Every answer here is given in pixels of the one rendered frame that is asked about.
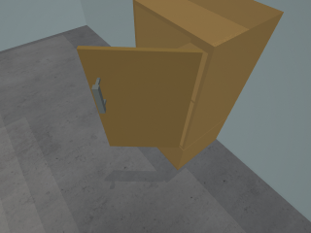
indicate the cupboard door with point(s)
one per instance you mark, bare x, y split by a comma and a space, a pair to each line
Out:
147, 91

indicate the handle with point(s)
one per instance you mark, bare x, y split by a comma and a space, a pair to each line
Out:
100, 102

